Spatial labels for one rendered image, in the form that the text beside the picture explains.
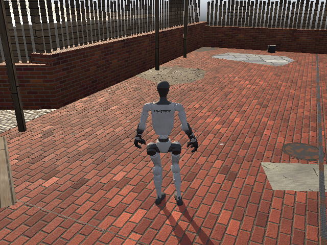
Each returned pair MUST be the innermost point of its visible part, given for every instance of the left robot forearm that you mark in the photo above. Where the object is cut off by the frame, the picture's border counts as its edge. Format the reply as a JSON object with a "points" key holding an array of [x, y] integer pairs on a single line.
{"points": [[138, 133]]}

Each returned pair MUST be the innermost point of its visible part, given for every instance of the right robot hand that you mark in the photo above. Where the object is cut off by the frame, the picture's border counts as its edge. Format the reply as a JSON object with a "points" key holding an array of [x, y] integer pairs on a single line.
{"points": [[194, 144]]}

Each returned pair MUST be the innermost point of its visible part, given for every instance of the left robot hand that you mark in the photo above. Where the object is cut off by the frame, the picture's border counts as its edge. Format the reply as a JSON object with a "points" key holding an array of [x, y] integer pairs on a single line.
{"points": [[142, 141]]}

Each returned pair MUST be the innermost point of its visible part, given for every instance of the robot right shin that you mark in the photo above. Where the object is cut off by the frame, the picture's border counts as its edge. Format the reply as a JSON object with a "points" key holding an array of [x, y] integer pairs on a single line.
{"points": [[177, 182]]}

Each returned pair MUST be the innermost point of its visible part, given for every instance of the right robot forearm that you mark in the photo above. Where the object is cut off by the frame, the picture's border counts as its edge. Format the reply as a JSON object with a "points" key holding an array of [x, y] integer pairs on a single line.
{"points": [[190, 134]]}

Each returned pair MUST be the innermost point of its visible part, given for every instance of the robot right thigh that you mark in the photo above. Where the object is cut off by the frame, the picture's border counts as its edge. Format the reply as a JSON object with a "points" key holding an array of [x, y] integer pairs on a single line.
{"points": [[175, 154]]}

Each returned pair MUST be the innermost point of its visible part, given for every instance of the right robot upper arm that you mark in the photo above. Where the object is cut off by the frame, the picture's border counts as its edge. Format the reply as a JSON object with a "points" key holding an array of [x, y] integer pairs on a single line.
{"points": [[182, 116]]}

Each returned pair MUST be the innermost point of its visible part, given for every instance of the left robot upper arm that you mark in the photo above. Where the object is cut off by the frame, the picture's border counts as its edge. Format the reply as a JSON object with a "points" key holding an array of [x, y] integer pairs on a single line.
{"points": [[144, 115]]}

